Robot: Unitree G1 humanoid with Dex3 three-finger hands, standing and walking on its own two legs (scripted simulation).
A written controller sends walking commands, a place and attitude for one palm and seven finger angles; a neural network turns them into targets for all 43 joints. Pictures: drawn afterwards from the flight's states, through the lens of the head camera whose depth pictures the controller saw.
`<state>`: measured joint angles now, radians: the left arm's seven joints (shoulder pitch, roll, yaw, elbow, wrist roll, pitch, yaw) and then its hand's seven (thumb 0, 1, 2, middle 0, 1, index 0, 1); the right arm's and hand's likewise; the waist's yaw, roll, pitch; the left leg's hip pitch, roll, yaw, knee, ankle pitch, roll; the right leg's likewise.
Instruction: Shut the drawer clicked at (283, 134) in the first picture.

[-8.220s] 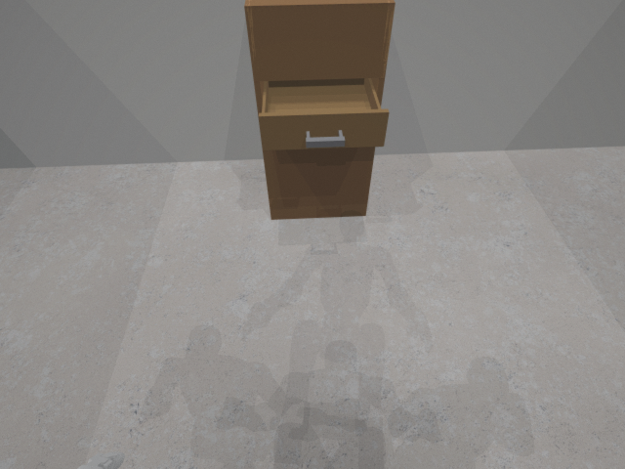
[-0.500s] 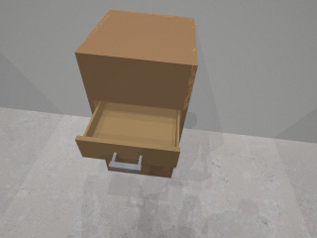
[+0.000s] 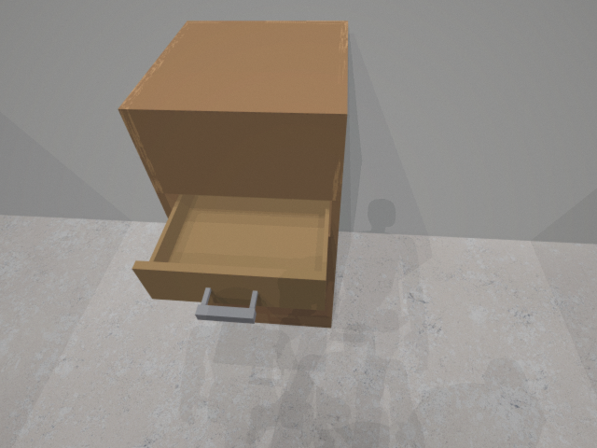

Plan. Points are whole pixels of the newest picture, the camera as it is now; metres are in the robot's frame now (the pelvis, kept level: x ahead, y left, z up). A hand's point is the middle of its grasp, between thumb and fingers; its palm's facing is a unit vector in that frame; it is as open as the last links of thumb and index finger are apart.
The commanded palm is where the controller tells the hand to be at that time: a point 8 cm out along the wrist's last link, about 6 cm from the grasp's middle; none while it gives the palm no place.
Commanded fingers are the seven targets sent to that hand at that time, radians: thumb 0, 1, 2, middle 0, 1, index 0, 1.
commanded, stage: come to a stop and stand still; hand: left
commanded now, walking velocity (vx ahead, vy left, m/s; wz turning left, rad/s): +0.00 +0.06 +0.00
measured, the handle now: (228, 304) +0.41 +0.18 -0.18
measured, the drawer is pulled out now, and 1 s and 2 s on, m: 0.21 0.21 0.21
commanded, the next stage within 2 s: look again from close up in 0.88 s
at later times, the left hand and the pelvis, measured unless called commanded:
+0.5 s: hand out of the picture -0.05 +0.20 -0.17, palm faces +0.06 -0.98 -0.17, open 7.3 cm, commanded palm none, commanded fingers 0.00 0.90 0.90 -0.20 -0.30 -0.20 -0.30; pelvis -0.02 +0.04 +0.01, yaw -1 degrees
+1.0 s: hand out of the picture -0.04 +0.19 -0.17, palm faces +0.04 -0.99 -0.15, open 7.4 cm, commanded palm none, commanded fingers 0.00 0.90 0.90 -0.20 -0.30 -0.20 -0.30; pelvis -0.01 +0.04 +0.01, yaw -1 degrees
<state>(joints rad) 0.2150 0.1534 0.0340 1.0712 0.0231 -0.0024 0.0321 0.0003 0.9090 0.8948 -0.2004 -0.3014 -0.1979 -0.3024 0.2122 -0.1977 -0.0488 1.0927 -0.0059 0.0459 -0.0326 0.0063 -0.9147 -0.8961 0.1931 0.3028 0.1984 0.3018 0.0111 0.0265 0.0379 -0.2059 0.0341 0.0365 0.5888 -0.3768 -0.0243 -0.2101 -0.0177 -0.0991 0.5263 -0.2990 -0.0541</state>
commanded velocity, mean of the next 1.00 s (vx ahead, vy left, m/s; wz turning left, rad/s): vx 0.00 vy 0.00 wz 0.00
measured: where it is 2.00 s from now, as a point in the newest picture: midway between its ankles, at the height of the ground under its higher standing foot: outside the picture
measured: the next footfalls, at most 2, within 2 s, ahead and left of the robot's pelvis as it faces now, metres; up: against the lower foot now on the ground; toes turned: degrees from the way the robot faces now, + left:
left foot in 0.06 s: +0.00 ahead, +0.15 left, +0.00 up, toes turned +3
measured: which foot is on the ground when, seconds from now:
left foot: up 0.00-0.04, down 0.06-1.00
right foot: down 0.00-1.00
